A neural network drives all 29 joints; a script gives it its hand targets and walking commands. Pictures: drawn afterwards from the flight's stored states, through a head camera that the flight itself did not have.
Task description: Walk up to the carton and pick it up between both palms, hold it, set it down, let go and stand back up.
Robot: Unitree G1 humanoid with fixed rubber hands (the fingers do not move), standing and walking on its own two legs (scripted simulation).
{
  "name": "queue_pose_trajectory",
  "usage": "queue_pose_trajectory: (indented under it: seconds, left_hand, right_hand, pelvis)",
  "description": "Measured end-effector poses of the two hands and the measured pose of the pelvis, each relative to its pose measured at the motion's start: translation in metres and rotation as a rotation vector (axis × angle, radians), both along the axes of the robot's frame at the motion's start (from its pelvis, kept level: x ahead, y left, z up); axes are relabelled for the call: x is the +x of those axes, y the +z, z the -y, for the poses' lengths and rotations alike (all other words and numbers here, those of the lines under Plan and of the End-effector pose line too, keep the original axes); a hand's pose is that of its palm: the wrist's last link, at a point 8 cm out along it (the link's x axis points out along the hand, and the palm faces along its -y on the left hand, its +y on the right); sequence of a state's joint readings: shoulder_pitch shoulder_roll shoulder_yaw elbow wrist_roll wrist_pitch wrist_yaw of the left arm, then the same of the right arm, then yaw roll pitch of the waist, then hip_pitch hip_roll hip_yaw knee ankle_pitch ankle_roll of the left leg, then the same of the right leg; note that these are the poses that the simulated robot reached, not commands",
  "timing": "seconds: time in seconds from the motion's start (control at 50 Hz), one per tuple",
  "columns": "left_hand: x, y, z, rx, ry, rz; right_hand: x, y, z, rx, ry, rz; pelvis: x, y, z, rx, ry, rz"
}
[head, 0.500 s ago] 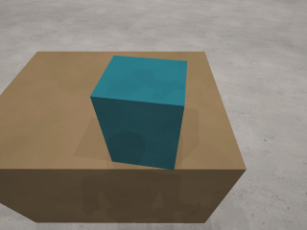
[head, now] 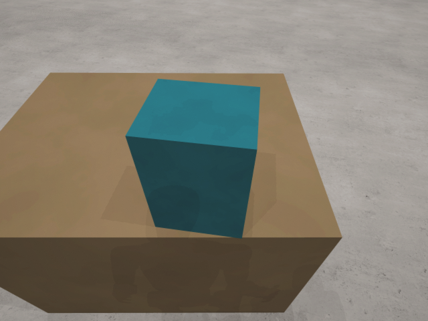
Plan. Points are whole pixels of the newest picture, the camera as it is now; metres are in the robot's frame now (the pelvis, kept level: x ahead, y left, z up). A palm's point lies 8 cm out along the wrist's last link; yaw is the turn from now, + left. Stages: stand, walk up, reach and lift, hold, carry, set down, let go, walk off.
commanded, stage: stand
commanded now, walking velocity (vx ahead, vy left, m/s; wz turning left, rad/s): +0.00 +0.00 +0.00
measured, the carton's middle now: (202, 163) +0.43 +0.03 +0.06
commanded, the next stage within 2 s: walk up in 0.72 s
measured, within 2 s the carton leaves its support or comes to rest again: neither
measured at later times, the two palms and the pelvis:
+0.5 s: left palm out of the picture +0.05 +0.26 -0.12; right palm out of the picture +0.04 -0.27 -0.11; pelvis +0.01 +0.00 +0.00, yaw +0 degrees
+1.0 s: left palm out of the picture +0.04 +0.27 -0.12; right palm out of the picture +0.03 -0.27 -0.12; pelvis +0.01 +0.01 +0.00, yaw -1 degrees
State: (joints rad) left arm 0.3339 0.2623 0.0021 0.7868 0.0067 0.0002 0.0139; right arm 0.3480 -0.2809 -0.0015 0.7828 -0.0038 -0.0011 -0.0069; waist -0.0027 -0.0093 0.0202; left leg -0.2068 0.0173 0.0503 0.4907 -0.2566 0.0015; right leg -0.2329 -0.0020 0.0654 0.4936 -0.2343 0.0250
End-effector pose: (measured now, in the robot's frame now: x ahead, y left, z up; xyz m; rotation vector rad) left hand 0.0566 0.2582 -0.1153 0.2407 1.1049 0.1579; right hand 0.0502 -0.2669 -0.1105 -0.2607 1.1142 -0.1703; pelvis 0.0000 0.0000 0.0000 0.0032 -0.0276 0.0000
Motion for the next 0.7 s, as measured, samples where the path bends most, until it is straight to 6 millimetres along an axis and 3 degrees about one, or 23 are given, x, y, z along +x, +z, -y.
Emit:
queue_pose_trajectory:
  seconds: [0.4, 0.7]
  left_hand:
    - [0.001, -0.002, -0.001, 0.001, 0.005, -0.022]
    - [-0.01, -0.006, -0.001, 0.0, 0.018, -0.068]
  right_hand:
    - [-0.007, -0.003, -0.002, 0.003, -0.019, -0.031]
    - [-0.016, -0.005, -0.003, 0.0, -0.033, -0.072]
  pelvis:
    - [0.004, 0.001, -0.001, 0.0, -0.007, 0.0]
    - [0.005, 0.002, -0.002, 0.0, -0.009, -0.001]
